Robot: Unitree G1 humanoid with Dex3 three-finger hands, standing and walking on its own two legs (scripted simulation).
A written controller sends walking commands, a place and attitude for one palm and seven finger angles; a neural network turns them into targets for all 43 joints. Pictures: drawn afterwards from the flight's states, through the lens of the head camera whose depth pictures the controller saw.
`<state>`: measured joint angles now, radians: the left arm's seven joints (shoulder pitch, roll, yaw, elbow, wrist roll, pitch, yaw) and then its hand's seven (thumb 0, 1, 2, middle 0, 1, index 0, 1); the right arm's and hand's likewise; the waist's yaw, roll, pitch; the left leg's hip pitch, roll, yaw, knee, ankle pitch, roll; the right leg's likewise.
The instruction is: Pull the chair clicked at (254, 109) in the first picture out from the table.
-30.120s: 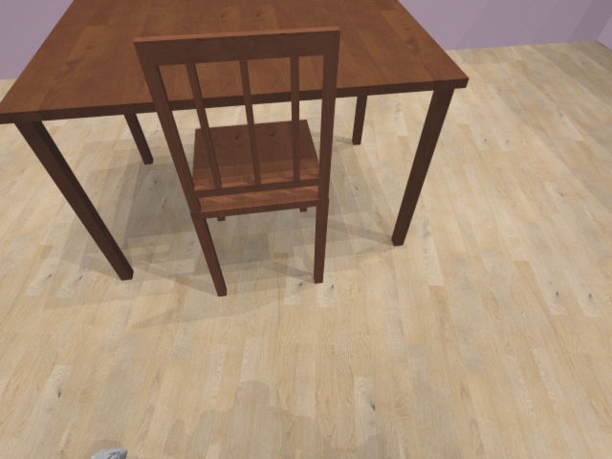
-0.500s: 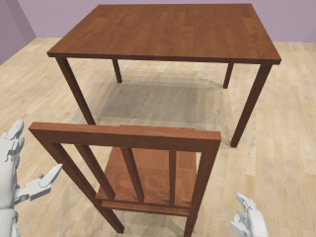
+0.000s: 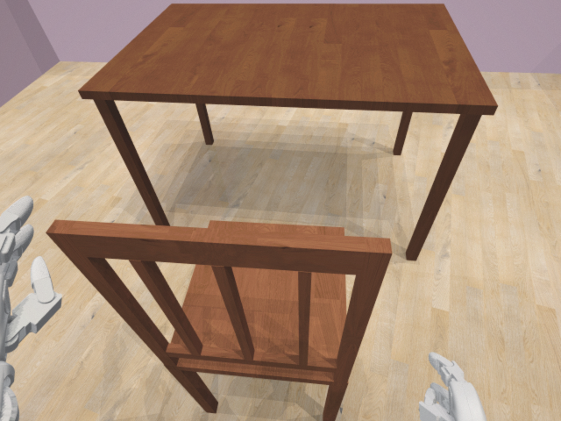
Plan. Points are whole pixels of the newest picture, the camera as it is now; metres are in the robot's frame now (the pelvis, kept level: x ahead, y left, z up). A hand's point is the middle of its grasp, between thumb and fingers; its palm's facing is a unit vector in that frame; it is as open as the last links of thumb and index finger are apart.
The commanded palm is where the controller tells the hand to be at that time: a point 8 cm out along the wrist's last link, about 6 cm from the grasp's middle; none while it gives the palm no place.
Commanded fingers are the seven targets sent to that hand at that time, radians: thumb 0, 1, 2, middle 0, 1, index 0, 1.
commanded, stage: draw the hand back to the body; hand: left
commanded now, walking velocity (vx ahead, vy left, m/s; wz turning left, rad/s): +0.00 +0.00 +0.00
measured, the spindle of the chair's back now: (238, 318) +0.28 +0.11 -0.05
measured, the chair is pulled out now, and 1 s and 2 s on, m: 0.53 0.53 0.53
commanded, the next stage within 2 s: step back with the hand held close in 0.02 s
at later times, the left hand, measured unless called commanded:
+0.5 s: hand (40, 343) +0.15 +0.26 +0.15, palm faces +0.32 -0.75 -0.57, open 7.4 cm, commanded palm +0.09 +0.30 +0.18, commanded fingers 0.00 0.90 0.90 -0.20 -0.30 -0.20 -0.30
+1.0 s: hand out of the picture +0.07 +0.29 +0.17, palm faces +0.46 -0.73 -0.51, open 7.4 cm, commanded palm +0.01 +0.32 +0.18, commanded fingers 0.00 0.90 0.90 -0.20 -0.30 -0.20 -0.30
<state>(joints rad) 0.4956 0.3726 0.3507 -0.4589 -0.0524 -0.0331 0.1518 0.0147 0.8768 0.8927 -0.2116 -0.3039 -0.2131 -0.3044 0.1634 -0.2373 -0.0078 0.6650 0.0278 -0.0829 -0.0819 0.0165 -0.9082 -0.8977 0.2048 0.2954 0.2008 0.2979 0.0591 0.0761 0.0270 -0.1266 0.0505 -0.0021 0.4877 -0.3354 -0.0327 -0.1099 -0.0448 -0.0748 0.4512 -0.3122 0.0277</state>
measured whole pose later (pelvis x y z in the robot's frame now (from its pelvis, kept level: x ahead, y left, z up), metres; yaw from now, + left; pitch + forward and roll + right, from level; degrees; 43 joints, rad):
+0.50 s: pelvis -0.05 +0.01 +0.00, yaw -1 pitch +1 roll +0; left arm 0.61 0.42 0.40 -0.51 -0.06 -0.11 0.13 0.01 0.89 0.90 -0.22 -0.31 -0.22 -0.31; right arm 0.14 -0.22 -0.03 0.59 0.04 0.01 -0.10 0.01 -0.91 -0.90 0.21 0.30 0.20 0.30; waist 0.00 0.07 0.09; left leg -0.26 0.04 0.01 0.51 -0.26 -0.02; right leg -0.25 -0.05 -0.05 0.48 -0.23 0.03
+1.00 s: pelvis -0.13 +0.01 -0.02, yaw +1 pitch -1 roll -3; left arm 0.55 0.46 0.48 -0.57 -0.03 -0.20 0.18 0.01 0.89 0.90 -0.21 -0.31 -0.21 -0.31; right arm 0.22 -0.20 0.00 0.58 0.03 -0.11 -0.10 0.02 -0.91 -0.90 0.21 0.30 0.20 0.30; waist -0.01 0.01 0.07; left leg -0.44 0.05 -0.03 0.66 -0.22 -0.01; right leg -0.38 -0.03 -0.06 0.58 -0.22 0.02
